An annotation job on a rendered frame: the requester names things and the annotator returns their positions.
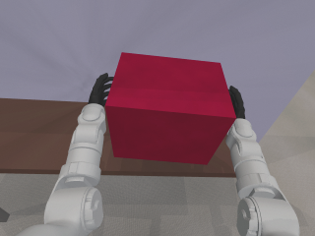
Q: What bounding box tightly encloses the table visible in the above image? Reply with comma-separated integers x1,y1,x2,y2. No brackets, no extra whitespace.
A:
0,97,236,222

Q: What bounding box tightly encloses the robot left upper arm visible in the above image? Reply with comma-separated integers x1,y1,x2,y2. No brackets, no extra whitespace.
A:
15,186,103,236

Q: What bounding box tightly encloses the robot left forearm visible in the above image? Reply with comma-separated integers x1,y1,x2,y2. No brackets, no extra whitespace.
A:
44,103,106,224

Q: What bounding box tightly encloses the right robot hand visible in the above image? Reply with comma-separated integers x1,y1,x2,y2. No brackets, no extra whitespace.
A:
228,86,245,119

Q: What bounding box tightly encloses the left robot hand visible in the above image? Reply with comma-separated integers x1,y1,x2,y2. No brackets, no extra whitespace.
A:
88,73,114,107

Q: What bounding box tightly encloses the carton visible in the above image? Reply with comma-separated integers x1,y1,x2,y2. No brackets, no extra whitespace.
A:
105,52,236,165

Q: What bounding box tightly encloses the robot right upper arm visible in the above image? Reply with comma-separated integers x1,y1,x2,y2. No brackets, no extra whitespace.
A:
236,196,299,236

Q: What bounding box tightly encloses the robot right forearm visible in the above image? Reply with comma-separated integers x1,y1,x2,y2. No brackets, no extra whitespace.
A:
225,118,300,236

